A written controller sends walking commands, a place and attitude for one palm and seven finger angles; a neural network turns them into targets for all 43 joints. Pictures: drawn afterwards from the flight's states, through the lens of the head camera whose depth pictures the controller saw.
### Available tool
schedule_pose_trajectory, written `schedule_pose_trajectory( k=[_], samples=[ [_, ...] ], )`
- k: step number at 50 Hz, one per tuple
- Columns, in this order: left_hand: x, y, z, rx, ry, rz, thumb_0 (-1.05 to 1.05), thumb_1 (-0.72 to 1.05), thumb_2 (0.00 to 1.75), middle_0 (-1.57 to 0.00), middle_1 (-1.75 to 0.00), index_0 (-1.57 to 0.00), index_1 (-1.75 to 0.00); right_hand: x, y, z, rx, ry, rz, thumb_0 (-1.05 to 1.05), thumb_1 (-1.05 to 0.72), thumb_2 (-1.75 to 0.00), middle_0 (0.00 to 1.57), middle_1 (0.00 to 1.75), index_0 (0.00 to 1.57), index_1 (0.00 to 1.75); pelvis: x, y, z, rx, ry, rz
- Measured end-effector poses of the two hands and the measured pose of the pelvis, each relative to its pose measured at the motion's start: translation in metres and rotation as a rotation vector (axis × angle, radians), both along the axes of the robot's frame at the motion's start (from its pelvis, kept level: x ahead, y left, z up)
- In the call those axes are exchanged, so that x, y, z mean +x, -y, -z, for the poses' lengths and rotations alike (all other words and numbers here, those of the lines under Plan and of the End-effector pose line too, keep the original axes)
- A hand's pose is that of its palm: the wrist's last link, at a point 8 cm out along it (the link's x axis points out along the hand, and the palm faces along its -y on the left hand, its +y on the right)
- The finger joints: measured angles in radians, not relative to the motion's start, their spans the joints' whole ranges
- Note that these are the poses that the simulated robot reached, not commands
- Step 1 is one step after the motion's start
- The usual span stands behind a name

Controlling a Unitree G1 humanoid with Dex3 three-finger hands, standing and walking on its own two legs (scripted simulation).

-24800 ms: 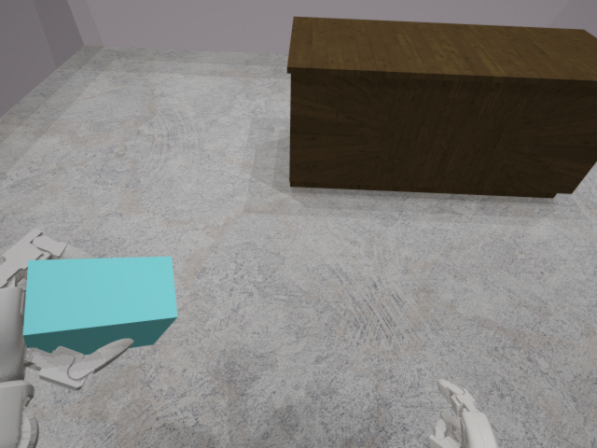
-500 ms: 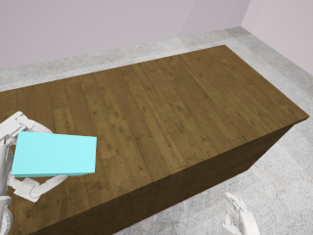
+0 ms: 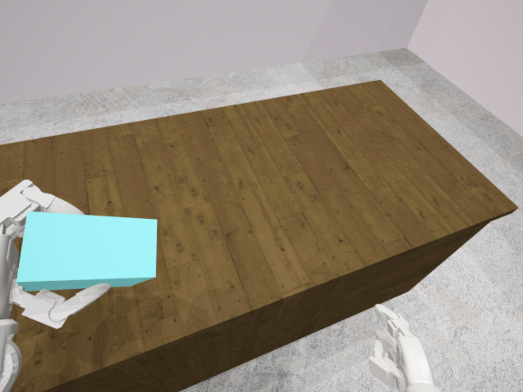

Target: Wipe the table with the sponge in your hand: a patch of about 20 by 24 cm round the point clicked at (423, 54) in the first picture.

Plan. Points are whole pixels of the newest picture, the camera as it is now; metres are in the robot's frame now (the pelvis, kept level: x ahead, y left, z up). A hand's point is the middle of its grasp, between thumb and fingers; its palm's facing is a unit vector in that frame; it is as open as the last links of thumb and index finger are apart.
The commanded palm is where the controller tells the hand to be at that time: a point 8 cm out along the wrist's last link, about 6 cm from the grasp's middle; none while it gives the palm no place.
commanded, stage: come to a stop and stand still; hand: left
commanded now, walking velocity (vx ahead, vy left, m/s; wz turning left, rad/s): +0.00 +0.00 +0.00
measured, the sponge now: (107, 256) +0.24 +0.21 +0.13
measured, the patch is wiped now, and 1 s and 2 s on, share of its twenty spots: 0.00 0.00 0.00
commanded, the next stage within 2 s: look again from close up in 0.10 s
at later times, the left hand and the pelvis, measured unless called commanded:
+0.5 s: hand (56, 257) +0.22 +0.25 +0.15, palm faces +0.36 -0.86 -0.38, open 10.5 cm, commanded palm +0.16 +0.28 +0.17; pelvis +0.00 +0.00 +0.00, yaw +0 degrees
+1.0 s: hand (65, 294) +0.18 +0.23 +0.14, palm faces +0.40 -0.68 -0.61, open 10.4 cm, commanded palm +0.15 +0.26 +0.17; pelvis -0.02 -0.04 -0.02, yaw +3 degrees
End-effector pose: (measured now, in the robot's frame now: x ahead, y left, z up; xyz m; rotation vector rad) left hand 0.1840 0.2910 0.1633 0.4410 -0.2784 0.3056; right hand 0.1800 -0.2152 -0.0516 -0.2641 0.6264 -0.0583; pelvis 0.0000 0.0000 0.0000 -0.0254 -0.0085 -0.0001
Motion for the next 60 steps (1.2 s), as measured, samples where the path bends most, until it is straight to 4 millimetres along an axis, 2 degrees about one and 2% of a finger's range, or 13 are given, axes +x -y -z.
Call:
schedule_pose_trajectory(
  k=[13, 30, 33, 35, 37, 39, 42, 46, 50, 53, 57, 60],
  samples=[
    [-0.003, -0.003, -0.003, -0.006, -0.002, -0.024, -0.02, -0.53, 1.03, -0.67, -1.34, -0.71, -1.32, -0.008, 0.002, 0.008, -0.008, -0.055, 0.016, 0.01, -0.90, -0.89, 0.20, 0.30, 0.20, 0.30, 0.003, -0.002, -0.001, 0.000, 0.000, -0.003],
    [-0.009, 0.000, -0.003, -0.002, -0.013, -0.023, -0.02, -0.53, 1.03, -0.67, -1.34, -0.71, -1.32, -0.014, 0.004, 0.008, -0.004, -0.048, 0.027, 0.01, -0.90, -0.89, 0.20, 0.30, 0.20, 0.30, -0.001, -0.001, -0.001, 0.001, 0.002, -0.005],
    [0.004, -0.013, -0.032, 0.191, 0.045, -0.024, -0.02, -0.53, 1.03, -0.67, -1.34, -0.71, -1.32, -0.012, 0.001, 0.015, -0.033, -0.058, -0.050, 0.01, -0.90, -0.89, 0.20, 0.30, 0.20, 0.30, -0.007, 0.003, 0.004, 0.010, 0.001, -0.046],
    [0.010, -0.026, -0.047, 0.137, 0.059, -0.067, -0.02, -0.53, 1.03, -0.67, -1.34, -0.71, -1.32, -0.009, 0.001, 0.021, -0.023, -0.070, -0.095, 0.01, -0.90, -0.89, 0.20, 0.30, 0.20, 0.30, -0.009, 0.005, 0.006, 0.018, 0.005, -0.043],
    [0.010, -0.029, -0.050, 0.068, 0.022, -0.101, -0.02, -0.53, 1.03, -0.67, -1.34, -0.71, -1.32, -0.005, 0.002, 0.022, 0.007, -0.056, -0.100, 0.01, -0.90, -0.89, 0.20, 0.30, 0.20, 0.30, -0.009, 0.006, 0.006, 0.021, 0.012, -0.031],
    [0.006, -0.019, -0.042, 0.063, -0.065, -0.108, -0.02, -0.53, 1.03, -0.67, -1.34, -0.71, -1.32, 0.000, 0.003, 0.022, 0.036, -0.031, -0.100, 0.01, -0.90, -0.89, 0.20, 0.30, 0.20, 0.30, -0.010, 0.008, 0.006, 0.021, 0.018, -0.027],
    [-0.006, 0.005, -0.018, 0.111, -0.208, -0.077, -0.02, -0.53, 1.03, -0.67, -1.34, -0.71, -1.32, 0.006, 0.005, 0.020, 0.058, 0.001, -0.099, 0.01, -0.90, -0.89, 0.20, 0.30, 0.21, 0.30, -0.013, 0.013, 0.008, 0.025, 0.025, -0.027],
    [-0.027, 0.029, 0.002, 0.157, -0.233, -0.065, -0.02, -0.53, 1.03, -0.67, -1.33, -0.71, -1.32, 0.013, 0.011, 0.019, 0.046, 0.030, -0.110, 0.01, -0.90, -0.89, 0.20, 0.30, 0.20, 0.30, -0.018, 0.027, 0.013, 0.033, 0.021, -0.038],
    [-0.042, 0.031, -0.006, 0.235, -0.153, -0.165, -0.02, -0.53, 1.03, -0.67, -1.33, -0.71, -1.32, 0.017, 0.018, 0.025, 0.030, 0.025, -0.140, 0.01, -0.90, -0.89, 0.20, 0.30, 0.20, 0.30, -0.022, 0.044, 0.017, 0.032, 0.018, -0.061],
    [-0.045, 0.027, -0.014, 0.268, -0.154, -0.243, -0.02, -0.53, 1.03, -0.67, -1.33, -0.71, -1.32, 0.018, 0.025, 0.031, 0.033, 0.011, -0.144, 0.01, -0.90, -0.89, 0.20, 0.30, 0.20, 0.30, -0.024, 0.055, 0.018, 0.032, 0.022, -0.076],
    [-0.037, 0.028, -0.013, 0.302, -0.260, -0.266, -0.02, -0.53, 1.03, -0.67, -1.33, -0.71, -1.31, 0.017, 0.039, 0.037, 0.042, 0.001, -0.116, 0.01, -0.90, -0.89, 0.20, 0.30, 0.20, 0.30, -0.024, 0.067, 0.018, 0.034, 0.031, -0.080],
    [-0.027, 0.037, -0.009, 0.345, -0.337, -0.232, -0.02, -0.53, 1.03, -0.67, -1.33, -0.71, -1.31, 0.015, 0.053, 0.041, 0.047, -0.001, -0.080, 0.01, -0.90, -0.89, 0.20, 0.30, 0.21, 0.30, -0.022, 0.073, 0.018, 0.037, 0.029, -0.072]
  ],
)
